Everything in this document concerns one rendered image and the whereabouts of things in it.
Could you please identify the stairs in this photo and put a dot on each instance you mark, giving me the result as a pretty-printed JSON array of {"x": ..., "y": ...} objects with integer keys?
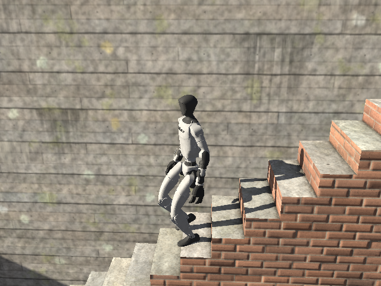
[{"x": 315, "y": 221}]

